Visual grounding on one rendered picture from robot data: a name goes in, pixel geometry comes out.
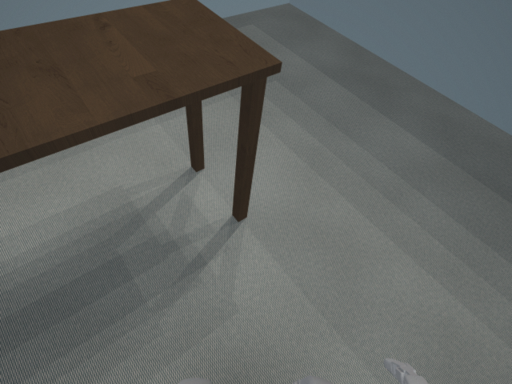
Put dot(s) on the table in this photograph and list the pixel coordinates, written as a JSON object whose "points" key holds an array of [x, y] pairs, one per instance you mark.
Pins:
{"points": [[67, 82]]}

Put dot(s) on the robot right hand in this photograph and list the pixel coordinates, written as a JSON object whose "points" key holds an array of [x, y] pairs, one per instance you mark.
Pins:
{"points": [[404, 373]]}

